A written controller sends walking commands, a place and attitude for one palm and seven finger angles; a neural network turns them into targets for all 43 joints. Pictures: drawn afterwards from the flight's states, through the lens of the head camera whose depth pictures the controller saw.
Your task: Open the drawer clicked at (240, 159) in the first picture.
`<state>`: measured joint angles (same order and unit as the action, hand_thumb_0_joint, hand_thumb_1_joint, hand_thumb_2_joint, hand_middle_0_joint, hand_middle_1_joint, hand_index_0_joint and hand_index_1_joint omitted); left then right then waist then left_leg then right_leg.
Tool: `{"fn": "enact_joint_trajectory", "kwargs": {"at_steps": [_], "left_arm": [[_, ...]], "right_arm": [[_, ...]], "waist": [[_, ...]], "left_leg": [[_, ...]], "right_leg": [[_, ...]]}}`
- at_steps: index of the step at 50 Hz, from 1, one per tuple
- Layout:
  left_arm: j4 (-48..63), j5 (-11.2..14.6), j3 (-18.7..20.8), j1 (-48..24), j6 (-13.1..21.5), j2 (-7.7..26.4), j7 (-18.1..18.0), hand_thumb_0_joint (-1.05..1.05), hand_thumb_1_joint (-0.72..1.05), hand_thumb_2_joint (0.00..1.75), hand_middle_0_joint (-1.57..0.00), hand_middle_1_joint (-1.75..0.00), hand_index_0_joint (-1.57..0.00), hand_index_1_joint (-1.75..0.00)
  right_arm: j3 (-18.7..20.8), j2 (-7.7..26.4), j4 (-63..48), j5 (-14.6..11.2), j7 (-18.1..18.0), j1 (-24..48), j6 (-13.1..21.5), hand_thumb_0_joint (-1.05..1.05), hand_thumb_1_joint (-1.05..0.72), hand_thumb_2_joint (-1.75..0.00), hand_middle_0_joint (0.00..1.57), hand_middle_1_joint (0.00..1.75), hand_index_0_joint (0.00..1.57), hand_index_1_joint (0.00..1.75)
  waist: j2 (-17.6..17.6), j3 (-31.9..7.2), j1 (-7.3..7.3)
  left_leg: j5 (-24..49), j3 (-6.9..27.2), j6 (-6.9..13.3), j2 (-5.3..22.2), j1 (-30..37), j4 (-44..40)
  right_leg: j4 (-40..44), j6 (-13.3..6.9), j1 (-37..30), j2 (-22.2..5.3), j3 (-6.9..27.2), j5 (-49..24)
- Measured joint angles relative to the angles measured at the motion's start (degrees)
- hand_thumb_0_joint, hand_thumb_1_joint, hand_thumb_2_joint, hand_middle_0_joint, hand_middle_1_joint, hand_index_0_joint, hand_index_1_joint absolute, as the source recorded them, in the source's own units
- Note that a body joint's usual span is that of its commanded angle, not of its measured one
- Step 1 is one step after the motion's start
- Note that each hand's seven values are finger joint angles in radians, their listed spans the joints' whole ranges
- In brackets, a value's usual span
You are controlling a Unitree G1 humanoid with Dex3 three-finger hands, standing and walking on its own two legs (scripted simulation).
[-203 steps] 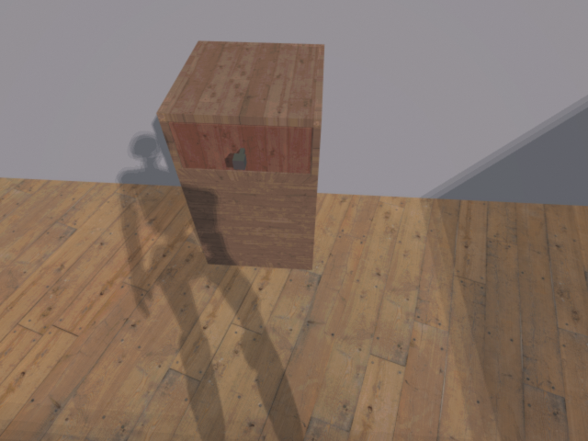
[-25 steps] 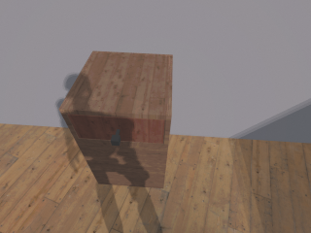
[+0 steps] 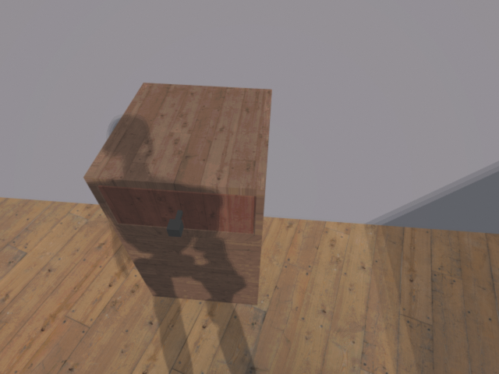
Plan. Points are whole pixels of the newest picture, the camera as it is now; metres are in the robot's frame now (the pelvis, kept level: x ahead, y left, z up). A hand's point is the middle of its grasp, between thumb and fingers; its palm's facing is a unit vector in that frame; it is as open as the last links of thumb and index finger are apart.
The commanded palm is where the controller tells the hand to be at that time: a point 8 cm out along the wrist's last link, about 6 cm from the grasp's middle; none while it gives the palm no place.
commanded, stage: come to a stop and stand still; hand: left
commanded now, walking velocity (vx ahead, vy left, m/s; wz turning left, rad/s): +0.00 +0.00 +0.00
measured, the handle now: (177, 222) +0.49 +0.22 -0.16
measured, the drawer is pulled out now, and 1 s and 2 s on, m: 0.00 0.00 0.00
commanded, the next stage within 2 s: look again from close up in 0.56 s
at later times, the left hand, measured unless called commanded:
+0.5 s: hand out of the picture -0.02 +0.13 -0.17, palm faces +0.04 -0.99 -0.17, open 7.3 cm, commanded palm none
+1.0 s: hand out of the picture -0.02 +0.12 -0.17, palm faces +0.05 -0.99 -0.16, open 7.3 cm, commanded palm none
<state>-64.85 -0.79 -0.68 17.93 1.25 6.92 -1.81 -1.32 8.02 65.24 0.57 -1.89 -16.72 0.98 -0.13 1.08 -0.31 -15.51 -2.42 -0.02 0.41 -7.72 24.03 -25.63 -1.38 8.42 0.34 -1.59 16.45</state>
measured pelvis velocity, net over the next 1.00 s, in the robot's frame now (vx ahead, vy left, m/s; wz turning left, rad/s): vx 0.00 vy -0.03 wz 0.01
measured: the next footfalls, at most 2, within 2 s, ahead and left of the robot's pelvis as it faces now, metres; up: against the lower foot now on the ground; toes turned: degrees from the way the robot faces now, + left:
none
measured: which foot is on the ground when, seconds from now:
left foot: down 0.00-1.00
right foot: down 0.00-1.00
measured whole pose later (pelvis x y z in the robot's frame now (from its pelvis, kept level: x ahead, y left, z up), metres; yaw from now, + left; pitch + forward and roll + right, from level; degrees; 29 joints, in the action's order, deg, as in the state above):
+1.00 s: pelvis +0.00 -0.03 +0.00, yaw +0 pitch +0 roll +1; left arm -64.1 -0.7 -0.4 19.3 1.7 6.2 -1.9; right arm -1.3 6.7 65.4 0.6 -2.1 -18.2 0.6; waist -0.1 1.2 -0.4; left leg -15.2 -1.3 -2.4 2.7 -7.7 23.3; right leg -24.5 -3.8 8.1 2.6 -2.7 16.2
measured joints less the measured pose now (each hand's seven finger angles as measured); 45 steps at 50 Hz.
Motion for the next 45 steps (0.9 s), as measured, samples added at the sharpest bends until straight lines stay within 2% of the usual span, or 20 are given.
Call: {"fn": "enact_joint_trajectory", "kwargs": {"at_steps": [23,45], "left_arm": [[0.4,0.1,0.1,0.7,0.4,-0.3,0.0,0.00,0.91,0.90,-0.20,-0.30,-0.20,-0.30],[0.7,0.1,0.2,1.2,0.5,-0.6,-0.1,0.00,0.91,0.90,-0.20,-0.30,-0.20,-0.30]], "right_arm": [[0.0,-0.8,0.2,0.0,0.0,-0.7,-0.3,0.00,-0.91,-0.90,0.20,0.30,0.20,0.30],[0.0,-1.2,0.2,0.0,-0.2,-1.3,-0.4,0.00,-0.91,-0.90,0.20,0.30,0.20,0.30]], "waist": [[-0.1,0.1,0.04],[0.0,0.1,-0.01]], "left_leg": [[0.4,0.8,-1.7,1.6,0.1,-0.6],[0.4,1.1,-2.4,2.2,0.1,-0.7]], "right_leg": [[0.9,-1.7,-0.3,1.6,-0.8,-0.3],[1.1,-2.4,-0.5,2.2,-1.1,-0.2]]}}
